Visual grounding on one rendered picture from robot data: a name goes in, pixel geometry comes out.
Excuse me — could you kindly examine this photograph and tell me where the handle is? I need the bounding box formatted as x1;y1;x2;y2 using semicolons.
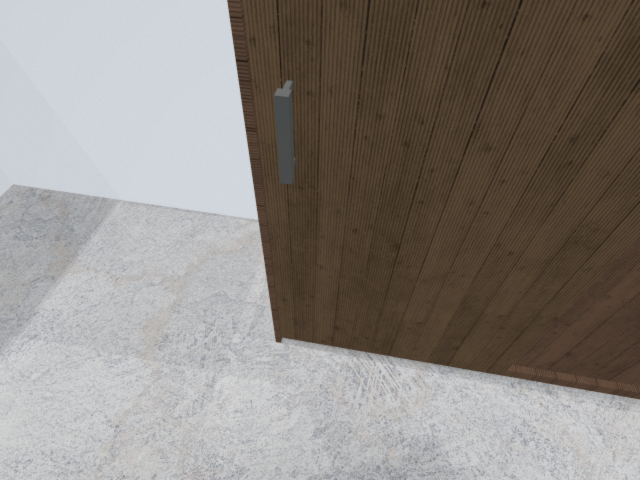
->
274;80;295;185

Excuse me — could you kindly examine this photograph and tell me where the wardrobe door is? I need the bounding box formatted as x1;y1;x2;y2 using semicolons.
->
514;237;640;386
242;0;640;375

